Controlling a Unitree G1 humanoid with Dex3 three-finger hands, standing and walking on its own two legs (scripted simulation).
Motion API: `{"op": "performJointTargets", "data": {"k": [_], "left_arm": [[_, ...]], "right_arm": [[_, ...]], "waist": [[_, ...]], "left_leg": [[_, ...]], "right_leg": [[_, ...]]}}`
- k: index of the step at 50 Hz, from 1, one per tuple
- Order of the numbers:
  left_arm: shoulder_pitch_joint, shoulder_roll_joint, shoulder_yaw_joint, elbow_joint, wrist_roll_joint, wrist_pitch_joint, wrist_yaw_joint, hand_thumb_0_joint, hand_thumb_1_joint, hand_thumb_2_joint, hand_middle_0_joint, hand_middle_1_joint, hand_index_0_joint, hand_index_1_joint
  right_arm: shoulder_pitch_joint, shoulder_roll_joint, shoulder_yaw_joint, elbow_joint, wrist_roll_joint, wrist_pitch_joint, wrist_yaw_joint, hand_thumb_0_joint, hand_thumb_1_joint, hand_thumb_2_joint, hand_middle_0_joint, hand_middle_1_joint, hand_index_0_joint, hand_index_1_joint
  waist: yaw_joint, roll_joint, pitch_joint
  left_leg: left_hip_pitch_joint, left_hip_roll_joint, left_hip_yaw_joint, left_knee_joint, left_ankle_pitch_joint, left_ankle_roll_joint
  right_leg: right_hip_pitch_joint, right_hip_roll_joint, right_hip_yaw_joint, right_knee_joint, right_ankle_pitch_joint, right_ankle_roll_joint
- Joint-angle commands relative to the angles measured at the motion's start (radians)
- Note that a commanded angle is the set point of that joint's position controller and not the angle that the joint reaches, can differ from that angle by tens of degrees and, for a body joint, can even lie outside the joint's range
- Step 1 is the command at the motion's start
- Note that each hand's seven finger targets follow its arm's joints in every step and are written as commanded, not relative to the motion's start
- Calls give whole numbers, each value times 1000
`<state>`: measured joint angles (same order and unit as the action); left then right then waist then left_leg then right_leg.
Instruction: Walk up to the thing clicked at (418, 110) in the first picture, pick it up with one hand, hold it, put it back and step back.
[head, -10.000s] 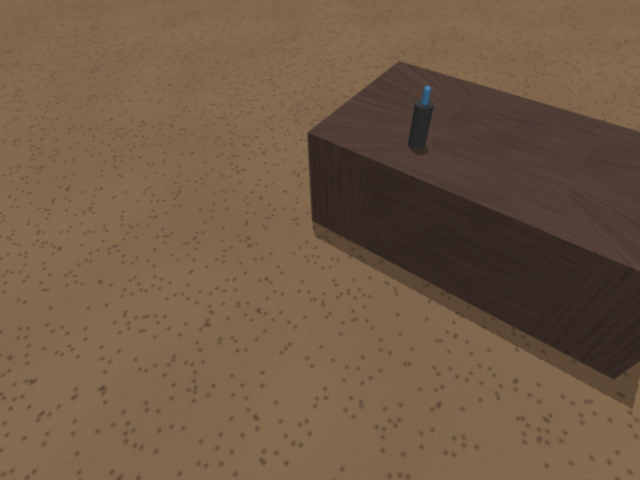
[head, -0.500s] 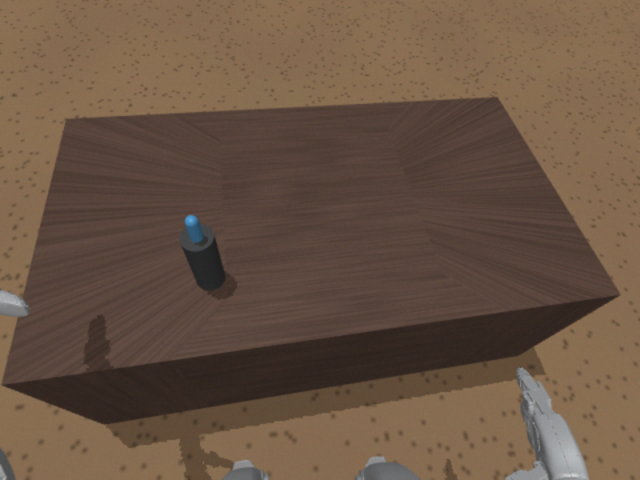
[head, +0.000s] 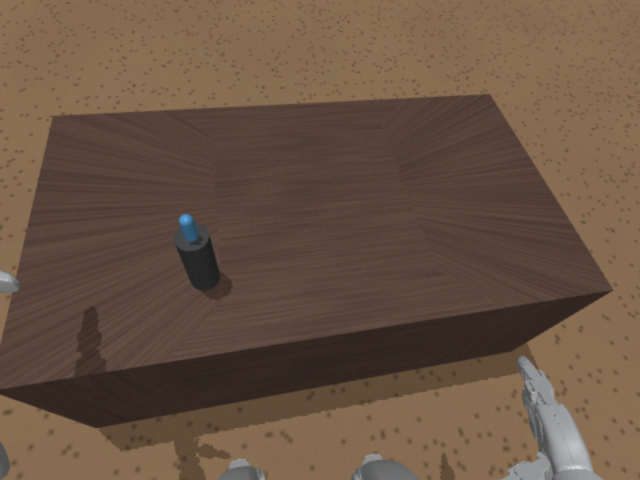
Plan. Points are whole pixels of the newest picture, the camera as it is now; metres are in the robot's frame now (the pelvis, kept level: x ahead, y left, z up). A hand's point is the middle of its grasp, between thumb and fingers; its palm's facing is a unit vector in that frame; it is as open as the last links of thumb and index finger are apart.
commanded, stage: go down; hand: left
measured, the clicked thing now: (196, 251) +0.52 +0.17 -0.16
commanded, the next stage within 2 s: none
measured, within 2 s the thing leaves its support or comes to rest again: neither
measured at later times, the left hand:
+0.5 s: hand out of the picture +0.44 +0.35 +0.07, palm faces +0.19 -0.98 -0.02, open 16.9 cm
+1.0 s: hand out of the picture +0.44 +0.35 +0.06, palm faces +0.18 -0.98 +0.00, open 16.7 cm
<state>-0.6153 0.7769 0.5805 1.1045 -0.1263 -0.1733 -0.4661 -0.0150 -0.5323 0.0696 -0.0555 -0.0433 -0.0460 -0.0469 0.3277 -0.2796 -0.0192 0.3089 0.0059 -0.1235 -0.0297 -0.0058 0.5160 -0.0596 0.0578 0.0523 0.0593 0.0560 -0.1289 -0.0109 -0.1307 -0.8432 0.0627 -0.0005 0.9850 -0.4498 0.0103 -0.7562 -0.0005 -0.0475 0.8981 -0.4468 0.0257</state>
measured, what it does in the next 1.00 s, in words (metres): stands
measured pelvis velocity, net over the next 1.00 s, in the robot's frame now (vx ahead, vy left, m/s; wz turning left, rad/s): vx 0.00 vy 0.01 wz -0.02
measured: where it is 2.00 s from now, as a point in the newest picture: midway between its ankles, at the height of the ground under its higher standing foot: outside the picture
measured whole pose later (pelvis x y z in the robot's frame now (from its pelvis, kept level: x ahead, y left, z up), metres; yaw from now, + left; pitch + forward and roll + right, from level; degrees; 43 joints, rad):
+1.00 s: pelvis +0.00 +0.01 -0.01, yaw -1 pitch +21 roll -5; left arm -0.67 0.81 0.63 1.16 -0.14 -0.29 -0.48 -0.01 -0.34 0.10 -0.04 -0.04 -0.03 -0.04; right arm 0.36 -0.28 0.01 0.18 -0.02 -0.11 -0.01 -0.01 0.53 -0.06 0.06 0.05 0.06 0.06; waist -0.18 -0.01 -0.15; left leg -0.95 0.07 -0.01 1.06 -0.48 0.02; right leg -0.85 0.01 -0.05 0.95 -0.46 0.04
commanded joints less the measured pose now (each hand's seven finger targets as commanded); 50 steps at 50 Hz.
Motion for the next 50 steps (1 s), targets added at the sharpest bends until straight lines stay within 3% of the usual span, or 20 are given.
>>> {"op": "performJointTargets", "data": {"k": [1,2,3,8,11,12,15,16,21,27,30,31,33,35,37,40,42,44,46,50], "left_arm": [[-350,398,65,-201,-19,-76,1,0,-471,81,-49,-35,-39,-46],[-306,368,57,-117,-17,-72,-1,0,-464,84,-49,-36,-38,-48],[-357,402,68,-187,-17,-84,0,0,-455,78,-48,-34,-40,-44],[-423,444,80,-166,-8,-109,3,0,-422,76,-44,-31,-39,-37],[-412,402,53,-94,-14,-112,-8,0,-420,71,-44,-31,-40,-35],[-445,449,75,-139,-11,-121,-5,0,-413,72,-46,-31,-41,-36],[-474,479,81,-142,-5,-126,-4,0,-398,70,-47,-29,-41,-33],[-440,427,58,-65,-8,-121,-10,0,-409,67,-49,-32,-44,-36],[-476,481,79,-92,-5,-136,-6,0,-387,78,-44,-34,-38,-39],[-478,457,64,-54,-6,-150,-9,0,-361,87,-41,-37,-36,-41],[-516,497,86,-120,-5,-163,-4,0,-360,87,-43,-42,-36,-46],[-464,436,57,-32,-9,-154,-10,0,-354,92,-39,-39,-33,-44],[-495,495,90,-111,-10,-163,-5,0,-358,88,-44,-42,-38,-46],[-465,438,63,-59,-13,-158,-9,0,-350,96,-41,-45,-35,-48],[-484,490,93,-136,-13,-166,-2,0,-344,96,-38,-38,-31,-44],[-412,398,66,-72,-24,-162,-14,0,-339,95,-37,-41,-32,-44],[-388,384,65,-77,-31,-167,-15,0,-345,107,-34,-47,-28,-51],[-391,430,97,-140,-33,-177,-14,0,-352,98,-37,-43,-31,-48],[-361,402,94,-143,-41,-182,-16,0,-364,104,-36,-48,-30,-52],[-411,442,125,-254,-52,-208,-11,0,-350,106,-36,-55,-31,-57]], "right_arm": [[24,-166,-81,-157,2,-52,-12,0,541,-52,49,50,49,50],[25,-164,-76,-159,1,-50,-11,0,541,-52,49,50,49,50],[16,-167,-80,-149,1,-52,-10,0,547,-50,49,50,49,50],[-3,-176,-82,-195,-3,-55,-12,0,552,-48,50,50,49,50],[4,-179,-79,-212,-6,-57,-14,0,552,-49,49,50,49,50],[6,-183,-82,-198,-7,-54,-15,0,553,-48,49,50,49,50],[7,-181,-81,-213,-7,-51,-18,0,551,-48,50,50,50,50],[6,-182,-77,-241,-7,-53,-18,0,550,-49,50,50,50,50],[22,-185,-77,-242,-9,-51,-17,0,556,-48,49,50,49,50],[3,-183,-70,-296,-10,-53,-15,0,556,-48,50,50,49,50],[22,-179,-68,-291,-11,-49,-16,0,551,-49,50,50,50,50],[2,-183,-64,-326,-9,-52,-15,0,552,-49,50,50,49,50],[45,-195,-82,-270,-13,-47,-17,0,549,-50,50,50,50,50],[34,-190,-81,-289,-14,-47,-14,0,555,-49,50,50,50,50],[50,-186,-76,-263,-16,-48,-11,0,551,-50,49,50,50,50],[40,-174,-67,-313,-15,-48,-5,0,553,-50,50,50,49,50],[68,-172,-68,-266,-16,-44,-2,0,553,-50,50,50,50,50],[61,-188,-86,-280,-17,-44,-2,0,551,-50,49,50,50,50],[53,-197,-92,-286,-17,-46,1,0,550,-50,50,50,49,50],[50,-211,-116,-277,-17,-46,-1,0,541,-53,50,50,50,50]], "waist": [[16,225,-393],[10,192,-375],[21,229,-377],[-2,217,-380],[-25,216,-397],[-13,228,-404],[-23,241,-433],[-40,199,-417],[-30,235,-414],[-42,242,-428],[-35,269,-464],[-45,240,-453],[-30,297,-466],[-42,277,-451],[-24,308,-472],[-32,264,-466],[-26,265,-441],[-19,273,-477],[-12,269,-465],[-4,307,-504]], "left_leg": [[402,-11,-39,-85,501,0],[386,-8,-47,-85,503,0],[393,-7,-50,-88,498,-6],[345,-16,-39,-91,357,2],[361,-12,-44,-79,374,0],[346,-15,-44,-77,361,1],[354,-18,-37,-62,365,5],[344,-15,-42,-64,357,5],[334,-14,-43,-58,358,-1],[344,-10,-49,-54,360,-8],[351,-17,-41,-45,365,-3],[344,-15,-45,-47,374,-5],[395,-7,-54,-46,439,-16],[391,-1,-59,-38,464,-18],[403,-2,-57,-33,497,-19],[405,2,-60,-28,542,-19],[386,1,-58,-24,565,-17],[398,-2,-54,-16,583,-14],[408,4,-61,-22,600,-21],[459,9,-74,-37,603,-30]], "right_leg": [[39,24,2,-76,330,-45],[30,27,-4,-72,327,-45],[16,28,-4,-67,310,-47],[25,27,5,-72,257,-47],[1,30,2,-68,266,-47],[1,27,4,-66,255,-49],[4,26,10,-64,269,-46],[-4,29,4,-65,267,-45],[-30,32,0,-55,252,-49],[-43,37,-5,-46,243,-51],[-23,33,4,-46,256,-50],[-19,35,0,-43,265,-51],[-56,38,-6,-35,268,-54],[-72,42,-12,-32,273,-54],[-63,40,-9,-27,290,-54],[-49,44,-14,-27,316,-53],[-51,44,-13,-21,333,-53],[-34,41,-10,-19,354,-50],[-43,44,-16,-14,347,-51],[-54,46,-19,-14,311,-56]]}}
